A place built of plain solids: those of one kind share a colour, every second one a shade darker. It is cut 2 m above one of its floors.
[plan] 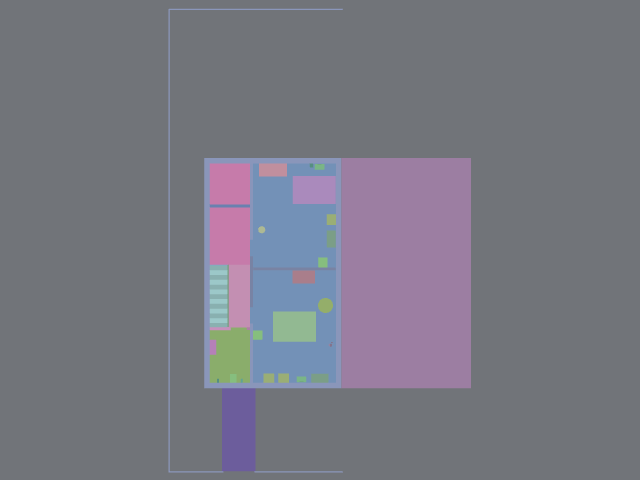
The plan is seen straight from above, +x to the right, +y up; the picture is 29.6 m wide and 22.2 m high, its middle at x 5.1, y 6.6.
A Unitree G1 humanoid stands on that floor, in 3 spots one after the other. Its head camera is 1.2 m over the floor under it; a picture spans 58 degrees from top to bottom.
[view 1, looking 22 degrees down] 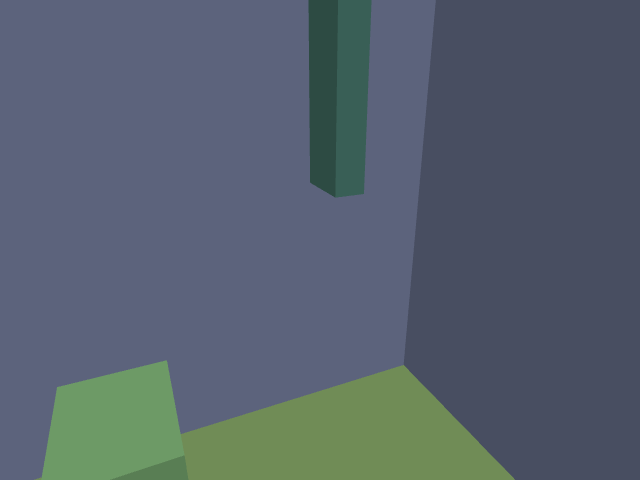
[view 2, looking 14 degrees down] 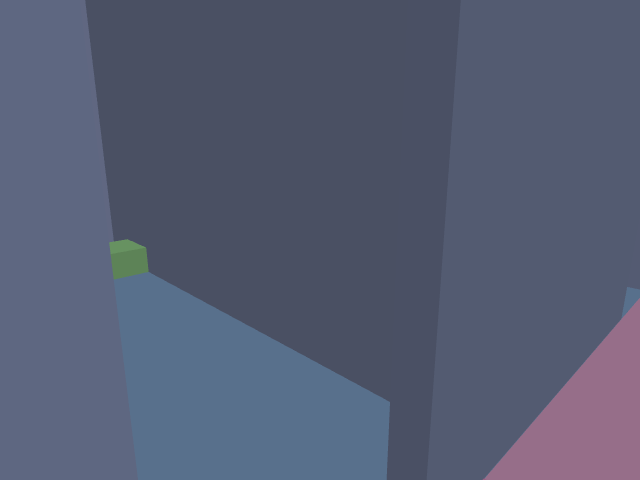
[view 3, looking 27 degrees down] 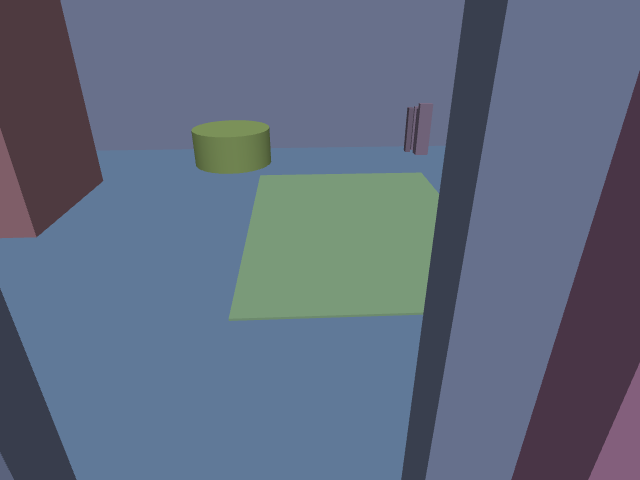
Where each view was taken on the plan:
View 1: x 0.95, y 1.25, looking -114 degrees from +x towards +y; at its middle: wall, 1.48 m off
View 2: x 1.34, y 6.78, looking -44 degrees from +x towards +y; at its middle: bedrooms_wall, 2.14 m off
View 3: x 1.34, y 2.97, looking -3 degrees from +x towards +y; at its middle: laid_rug_bedroom_front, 2.62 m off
